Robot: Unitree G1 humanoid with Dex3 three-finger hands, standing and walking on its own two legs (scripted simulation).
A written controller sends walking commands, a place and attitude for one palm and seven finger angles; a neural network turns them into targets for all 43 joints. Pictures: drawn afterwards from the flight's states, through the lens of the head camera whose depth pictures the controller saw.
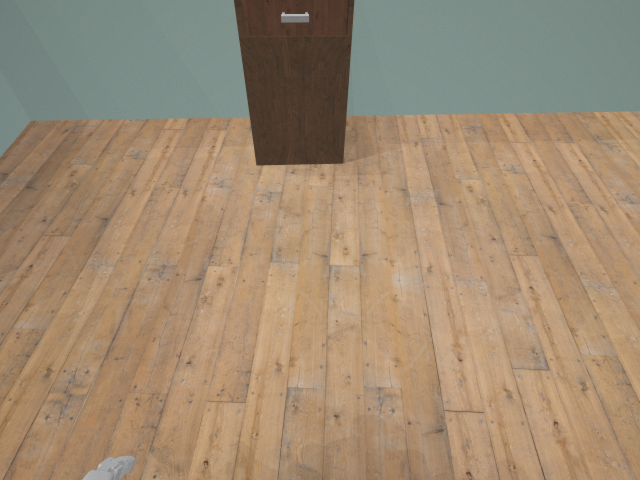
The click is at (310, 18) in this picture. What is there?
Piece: drawer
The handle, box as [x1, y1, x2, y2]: [281, 12, 308, 22]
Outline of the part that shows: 281,14 281,22 308,21 307,12 305,12 304,14 285,14 284,12 282,12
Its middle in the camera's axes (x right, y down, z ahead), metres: -0.10 -0.85 +1.47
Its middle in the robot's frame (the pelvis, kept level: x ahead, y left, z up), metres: +1.67 +0.18 -0.05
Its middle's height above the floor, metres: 0.72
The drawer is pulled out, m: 0.00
